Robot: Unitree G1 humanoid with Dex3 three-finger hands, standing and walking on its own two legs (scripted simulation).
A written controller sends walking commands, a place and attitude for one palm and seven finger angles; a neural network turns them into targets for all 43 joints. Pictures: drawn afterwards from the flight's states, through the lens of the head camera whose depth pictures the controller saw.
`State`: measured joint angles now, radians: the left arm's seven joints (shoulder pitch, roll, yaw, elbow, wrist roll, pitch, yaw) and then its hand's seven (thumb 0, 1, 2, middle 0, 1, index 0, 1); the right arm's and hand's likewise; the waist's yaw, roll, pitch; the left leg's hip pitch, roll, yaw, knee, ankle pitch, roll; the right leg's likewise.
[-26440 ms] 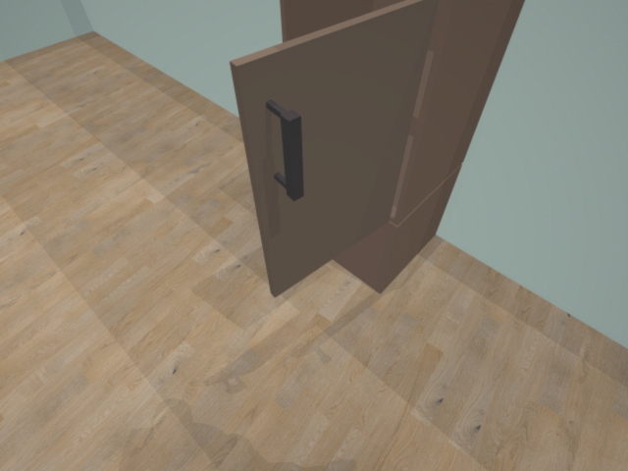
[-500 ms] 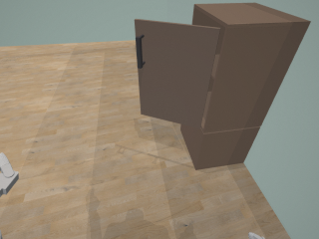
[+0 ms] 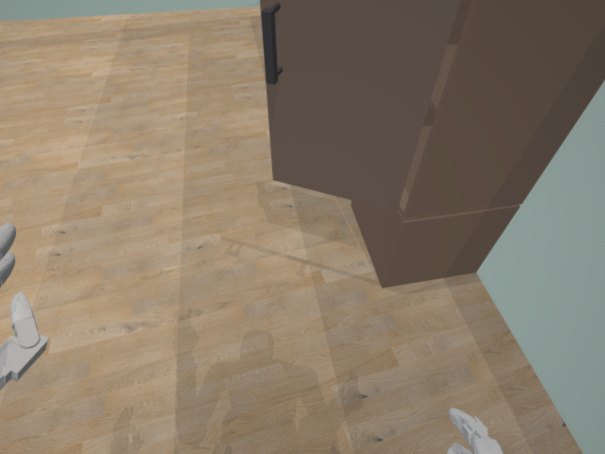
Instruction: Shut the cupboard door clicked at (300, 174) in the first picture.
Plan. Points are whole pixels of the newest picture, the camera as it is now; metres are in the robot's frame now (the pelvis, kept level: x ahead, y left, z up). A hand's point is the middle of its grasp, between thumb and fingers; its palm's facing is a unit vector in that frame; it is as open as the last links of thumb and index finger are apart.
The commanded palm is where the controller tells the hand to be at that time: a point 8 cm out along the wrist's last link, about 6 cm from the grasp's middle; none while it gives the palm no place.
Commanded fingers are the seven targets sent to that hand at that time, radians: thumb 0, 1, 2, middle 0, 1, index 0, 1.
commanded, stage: stop stepping back and stand still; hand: left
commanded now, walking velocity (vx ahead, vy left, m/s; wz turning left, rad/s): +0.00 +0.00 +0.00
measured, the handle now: (273, 44) +0.91 +0.13 +0.11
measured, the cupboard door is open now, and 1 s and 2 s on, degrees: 60 60 60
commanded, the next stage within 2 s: let the arm hang, fingers relaxed in 0.28 s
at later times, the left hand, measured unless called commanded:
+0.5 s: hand (88, 401) +0.18 +0.28 +0.00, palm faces +0.15 -0.87 -0.47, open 7.4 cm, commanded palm none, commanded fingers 0.00 0.90 0.90 -0.20 -0.30 -0.20 -0.30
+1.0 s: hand out of the picture -0.11 +0.20 -0.16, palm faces +0.03 -0.97 -0.23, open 7.3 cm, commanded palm none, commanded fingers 0.00 0.90 0.90 -0.20 -0.30 -0.20 -0.30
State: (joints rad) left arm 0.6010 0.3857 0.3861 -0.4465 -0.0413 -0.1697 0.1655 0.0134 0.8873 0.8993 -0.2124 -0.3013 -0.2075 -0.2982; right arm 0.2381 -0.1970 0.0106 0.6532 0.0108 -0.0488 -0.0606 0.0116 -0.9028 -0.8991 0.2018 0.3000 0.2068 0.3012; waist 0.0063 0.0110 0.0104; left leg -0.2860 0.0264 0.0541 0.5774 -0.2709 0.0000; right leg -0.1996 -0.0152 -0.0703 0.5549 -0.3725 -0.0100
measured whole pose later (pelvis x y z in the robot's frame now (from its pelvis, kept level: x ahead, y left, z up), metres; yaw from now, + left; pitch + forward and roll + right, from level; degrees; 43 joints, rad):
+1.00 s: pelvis -0.06 +0.01 +0.01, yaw +0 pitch -2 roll -1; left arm 0.37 0.18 0.01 1.11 0.01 0.03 0.02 0.01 0.92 0.90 -0.20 -0.30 -0.20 -0.30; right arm 0.33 -0.17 -0.01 1.07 -0.02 0.04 -0.02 0.01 -0.91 -0.90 0.20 0.30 0.20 0.30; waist 0.00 0.03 0.04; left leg -0.26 0.02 0.05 0.44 -0.15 0.02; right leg -0.19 -0.02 -0.06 0.44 -0.22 0.00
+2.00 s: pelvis -0.05 +0.01 +0.01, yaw +0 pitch -2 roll +0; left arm 0.28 0.16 0.01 1.14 0.01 0.00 0.03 0.00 0.91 0.90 -0.20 -0.30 -0.20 -0.30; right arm 0.27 -0.16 -0.01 1.12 -0.01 0.01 -0.03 0.00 -0.91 -0.90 0.20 0.30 0.20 0.30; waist 0.00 0.01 0.04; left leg -0.21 0.01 0.06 0.39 -0.15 0.02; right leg -0.14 -0.02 -0.05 0.40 -0.22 0.00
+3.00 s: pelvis -0.01 -0.02 +0.01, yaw +25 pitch +3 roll +2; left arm 0.24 0.22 0.06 0.92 0.02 0.00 0.01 0.00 0.91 0.90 -0.20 -0.30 -0.20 -0.30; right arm 0.24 -0.27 -0.10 0.95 -0.04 0.06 0.01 0.01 -0.91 -0.90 0.20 0.30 0.20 0.30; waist -0.03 0.03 0.02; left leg -0.60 -0.07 -0.07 1.06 -0.34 -0.03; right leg -0.14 -0.02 -0.04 0.41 -0.31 -0.02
